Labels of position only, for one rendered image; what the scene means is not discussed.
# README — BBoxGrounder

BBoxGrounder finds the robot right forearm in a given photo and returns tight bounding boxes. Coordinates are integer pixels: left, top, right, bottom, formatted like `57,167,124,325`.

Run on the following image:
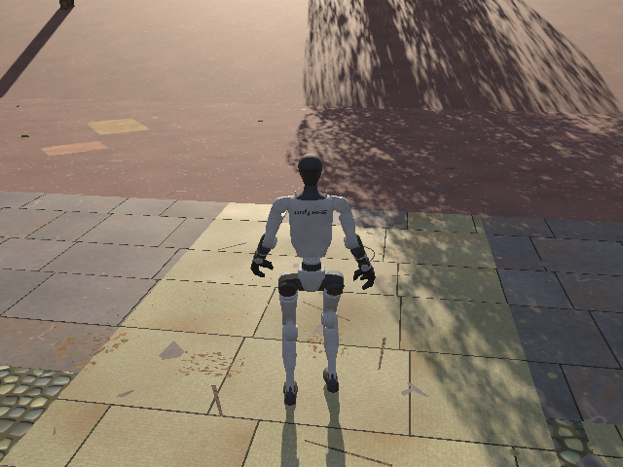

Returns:
350,234,372,271

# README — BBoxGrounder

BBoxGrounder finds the left robot thigh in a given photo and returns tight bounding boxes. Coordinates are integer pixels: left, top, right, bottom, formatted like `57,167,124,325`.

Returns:
278,271,298,341

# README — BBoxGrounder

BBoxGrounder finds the right robot thigh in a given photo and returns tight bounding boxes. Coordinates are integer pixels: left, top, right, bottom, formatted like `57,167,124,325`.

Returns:
321,270,345,329

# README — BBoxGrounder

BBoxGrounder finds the robot left forearm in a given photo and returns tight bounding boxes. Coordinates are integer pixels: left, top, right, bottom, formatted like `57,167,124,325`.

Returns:
253,234,271,264

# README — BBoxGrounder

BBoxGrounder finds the robot thigh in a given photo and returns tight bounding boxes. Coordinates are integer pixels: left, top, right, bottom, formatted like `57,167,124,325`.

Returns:
321,270,345,329
278,271,298,341

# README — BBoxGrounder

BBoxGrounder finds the robot right upper arm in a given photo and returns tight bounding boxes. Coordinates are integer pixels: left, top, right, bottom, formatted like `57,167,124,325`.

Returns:
331,196,360,249

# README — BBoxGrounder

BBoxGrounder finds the robot left upper arm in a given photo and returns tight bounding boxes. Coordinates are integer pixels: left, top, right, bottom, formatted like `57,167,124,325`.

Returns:
262,196,291,249

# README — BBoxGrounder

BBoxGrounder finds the left robot hand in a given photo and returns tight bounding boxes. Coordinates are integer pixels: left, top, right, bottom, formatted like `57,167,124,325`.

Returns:
251,260,274,277

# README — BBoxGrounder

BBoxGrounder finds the right robot hand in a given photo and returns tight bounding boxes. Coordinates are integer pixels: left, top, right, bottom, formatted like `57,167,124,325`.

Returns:
353,267,376,290

